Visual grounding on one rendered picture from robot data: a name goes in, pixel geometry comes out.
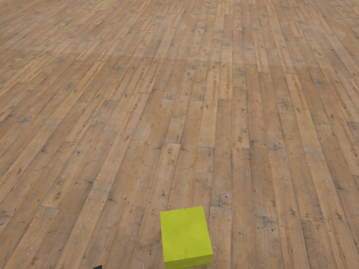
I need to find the carton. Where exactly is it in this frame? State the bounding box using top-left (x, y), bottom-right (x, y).
top-left (160, 206), bottom-right (213, 269)

